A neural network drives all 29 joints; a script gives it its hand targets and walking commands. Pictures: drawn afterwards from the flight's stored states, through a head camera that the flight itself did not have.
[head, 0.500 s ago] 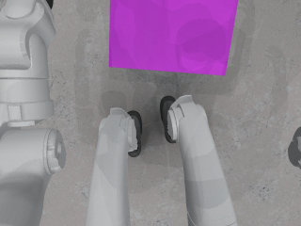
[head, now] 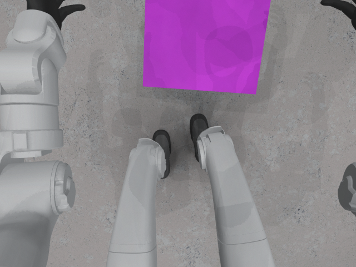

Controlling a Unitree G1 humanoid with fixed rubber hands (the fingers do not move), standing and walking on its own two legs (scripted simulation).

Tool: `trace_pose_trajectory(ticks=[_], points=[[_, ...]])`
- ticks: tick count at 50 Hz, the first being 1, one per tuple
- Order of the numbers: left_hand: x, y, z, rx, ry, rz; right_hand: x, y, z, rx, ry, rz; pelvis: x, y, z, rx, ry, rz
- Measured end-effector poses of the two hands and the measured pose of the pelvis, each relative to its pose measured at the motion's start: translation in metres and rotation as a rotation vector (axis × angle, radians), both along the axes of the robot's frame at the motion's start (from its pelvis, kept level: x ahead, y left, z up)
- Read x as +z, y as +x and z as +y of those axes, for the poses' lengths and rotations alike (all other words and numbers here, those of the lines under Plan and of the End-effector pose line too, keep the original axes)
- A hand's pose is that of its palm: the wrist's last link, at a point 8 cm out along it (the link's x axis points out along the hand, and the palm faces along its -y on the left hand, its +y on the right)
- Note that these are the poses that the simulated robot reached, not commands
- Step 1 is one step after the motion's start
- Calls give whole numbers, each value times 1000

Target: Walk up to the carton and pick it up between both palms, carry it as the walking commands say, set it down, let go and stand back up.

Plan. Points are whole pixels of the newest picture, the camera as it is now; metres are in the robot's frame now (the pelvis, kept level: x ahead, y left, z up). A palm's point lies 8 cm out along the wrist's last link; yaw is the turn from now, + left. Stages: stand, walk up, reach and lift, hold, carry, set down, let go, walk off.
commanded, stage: let go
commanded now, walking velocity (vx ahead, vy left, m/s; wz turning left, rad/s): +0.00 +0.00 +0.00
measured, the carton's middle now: (198, 47) +0.50 -0.11 -0.48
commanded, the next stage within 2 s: stand in 1.28 s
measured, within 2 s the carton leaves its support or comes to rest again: neither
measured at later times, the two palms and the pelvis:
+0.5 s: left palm out of the picture +0.31 +0.21 +0.00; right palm out of the picture +0.27 -0.28 +0.02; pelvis +0.01 +0.01 +0.07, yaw +0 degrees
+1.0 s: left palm out of the picture +0.20 +0.26 +0.07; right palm out of the picture +0.22 -0.22 +0.07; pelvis +0.04 +0.02 +0.12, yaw +2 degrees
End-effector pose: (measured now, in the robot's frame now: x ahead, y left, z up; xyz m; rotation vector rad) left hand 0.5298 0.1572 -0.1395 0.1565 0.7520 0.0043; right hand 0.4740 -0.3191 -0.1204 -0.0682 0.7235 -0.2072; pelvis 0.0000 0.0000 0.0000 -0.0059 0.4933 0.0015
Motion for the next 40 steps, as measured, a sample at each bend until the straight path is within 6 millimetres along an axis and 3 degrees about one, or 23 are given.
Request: trace_pose_trajectory(ticks=[3,6,12,19,24,32,40], points=[[8,-16,7,-26,34,-12,-4,-19,4,19,-10,41,7,5,0,0,-1,-7],[24,-46,16,-53,77,-13,5,-47,9,63,-43,79,17,11,0,1,0,-35],[58,-117,36,-34,108,74,52,-97,19,133,-88,98,40,14,1,1,0,-139],[104,-188,40,26,64,62,105,-154,27,131,-76,60,56,10,6,4,-8,-289],[133,-217,54,57,84,48,133,-193,40,84,-26,42,63,13,8,5,-12,-278],[187,-254,78,64,82,-21,166,-247,57,36,4,56,92,18,17,14,-26,-383],[201,-309,100,74,110,66,179,-275,91,55,79,71,119,27,22,22,-32,-468]])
